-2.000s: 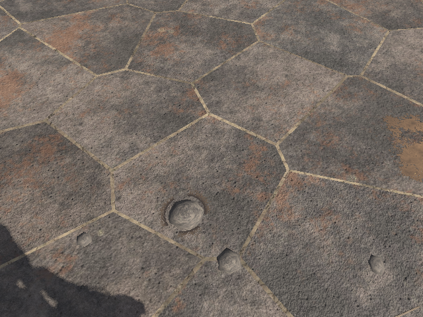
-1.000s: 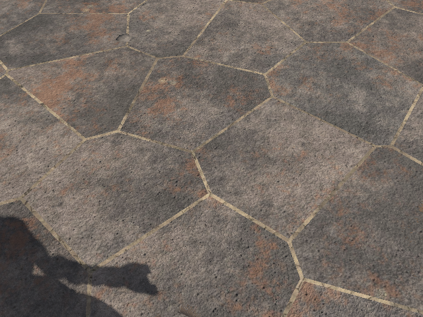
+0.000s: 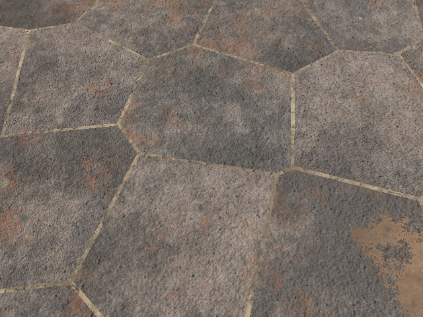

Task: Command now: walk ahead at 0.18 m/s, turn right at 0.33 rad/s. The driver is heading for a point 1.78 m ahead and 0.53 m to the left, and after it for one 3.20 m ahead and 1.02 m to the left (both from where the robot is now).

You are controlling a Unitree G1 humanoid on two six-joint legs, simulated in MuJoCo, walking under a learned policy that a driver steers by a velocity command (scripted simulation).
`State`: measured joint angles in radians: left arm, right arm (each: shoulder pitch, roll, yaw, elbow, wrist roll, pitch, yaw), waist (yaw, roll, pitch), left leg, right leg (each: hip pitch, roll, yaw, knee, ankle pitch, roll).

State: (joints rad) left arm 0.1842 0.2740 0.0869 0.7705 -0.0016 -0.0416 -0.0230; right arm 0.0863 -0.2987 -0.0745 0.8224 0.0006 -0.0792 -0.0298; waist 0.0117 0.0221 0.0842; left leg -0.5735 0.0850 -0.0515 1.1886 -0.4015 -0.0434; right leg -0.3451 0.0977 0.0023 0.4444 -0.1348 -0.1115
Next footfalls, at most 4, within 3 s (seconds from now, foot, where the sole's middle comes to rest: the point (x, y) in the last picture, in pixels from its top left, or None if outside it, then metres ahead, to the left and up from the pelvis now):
0.32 left None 0.18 0.15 -0.77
0.74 right None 0.22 -0.08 -0.77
1.10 left None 0.10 0.15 -0.77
2.92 left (133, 297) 0.47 0.30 -0.77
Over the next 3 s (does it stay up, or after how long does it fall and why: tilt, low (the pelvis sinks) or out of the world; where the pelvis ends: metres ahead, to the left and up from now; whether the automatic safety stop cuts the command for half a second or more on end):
stays up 0.38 0.17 -0.02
